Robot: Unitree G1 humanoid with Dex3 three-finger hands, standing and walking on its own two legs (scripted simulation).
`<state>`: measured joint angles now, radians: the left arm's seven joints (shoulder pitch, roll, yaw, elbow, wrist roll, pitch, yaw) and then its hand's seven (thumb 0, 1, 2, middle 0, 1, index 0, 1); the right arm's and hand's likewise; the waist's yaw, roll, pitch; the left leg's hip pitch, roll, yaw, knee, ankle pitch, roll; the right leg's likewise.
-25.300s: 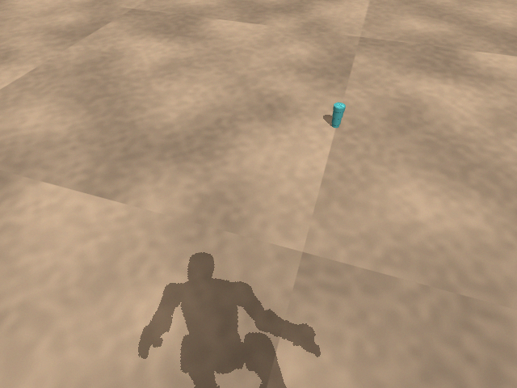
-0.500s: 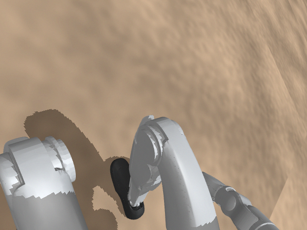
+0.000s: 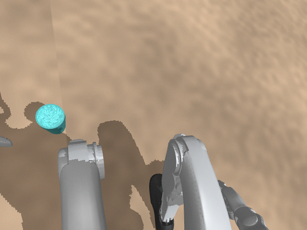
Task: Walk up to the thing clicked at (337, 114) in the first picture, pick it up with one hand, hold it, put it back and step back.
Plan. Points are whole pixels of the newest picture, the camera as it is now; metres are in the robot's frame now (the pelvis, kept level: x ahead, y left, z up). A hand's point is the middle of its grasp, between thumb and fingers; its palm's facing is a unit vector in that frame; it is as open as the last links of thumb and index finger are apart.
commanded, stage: home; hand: left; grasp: from the side
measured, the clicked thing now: (54, 122) +0.42 +0.26 -0.25
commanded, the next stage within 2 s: none
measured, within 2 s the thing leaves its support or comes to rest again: neither
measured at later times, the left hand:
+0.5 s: hand out of the picture +0.27 +0.30 +0.10, palm faces +0.26 -0.85 -0.45, open 17.4 cm
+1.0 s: hand out of the picture +0.25 +0.23 +0.31, palm faces +0.27 -0.91 -0.32, open 17.6 cm
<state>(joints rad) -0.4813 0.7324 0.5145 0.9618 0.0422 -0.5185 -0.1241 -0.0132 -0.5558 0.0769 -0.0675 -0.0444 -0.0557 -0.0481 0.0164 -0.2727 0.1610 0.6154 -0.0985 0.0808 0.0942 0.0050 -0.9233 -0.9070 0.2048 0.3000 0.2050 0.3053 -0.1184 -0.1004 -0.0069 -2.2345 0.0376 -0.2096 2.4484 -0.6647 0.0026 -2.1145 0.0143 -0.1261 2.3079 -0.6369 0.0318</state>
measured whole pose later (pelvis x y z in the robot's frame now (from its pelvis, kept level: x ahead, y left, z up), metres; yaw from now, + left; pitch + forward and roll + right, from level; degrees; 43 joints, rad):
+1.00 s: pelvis +0.09 +0.01 +0.37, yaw +10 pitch +12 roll -3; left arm 0.41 0.24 0.00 0.04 -0.02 0.27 0.19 -0.01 -0.56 0.04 -0.05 -0.05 -0.05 -0.05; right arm 0.30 -0.19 0.03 0.50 0.03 -0.03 -0.19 0.01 -0.90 -0.90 0.20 0.30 0.20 0.30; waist -0.05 0.03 -0.17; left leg -0.78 0.05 -0.03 1.08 -0.51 -0.01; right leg -0.73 -0.02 -0.05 1.01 -0.49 0.02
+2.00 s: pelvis +0.09 -0.01 +0.39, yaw +11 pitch +7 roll -2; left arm 0.46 0.21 -0.01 0.01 -0.01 0.24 0.13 -0.01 -0.56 0.04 -0.05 -0.06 -0.05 -0.05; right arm 0.29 -0.20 0.03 0.52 0.01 -0.12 -0.18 0.02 -0.90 -0.90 0.20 0.30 0.20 0.30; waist -0.03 0.03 -0.10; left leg -0.63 0.05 -0.03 0.95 -0.44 -0.03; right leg -0.59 -0.01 -0.06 0.91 -0.44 0.00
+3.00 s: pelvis +0.09 +0.00 +0.39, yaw +11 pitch +7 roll -2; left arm 0.46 0.21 -0.01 0.01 -0.01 0.25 0.13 -0.01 -0.51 0.09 -0.08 -0.10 -0.08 -0.09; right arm 0.28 -0.20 0.03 0.52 0.00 -0.13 -0.18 0.02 -0.90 -0.90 0.20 0.30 0.20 0.30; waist -0.02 0.03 -0.11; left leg -0.62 0.05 -0.03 0.96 -0.46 -0.02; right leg -0.58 -0.02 -0.05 0.91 -0.46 0.01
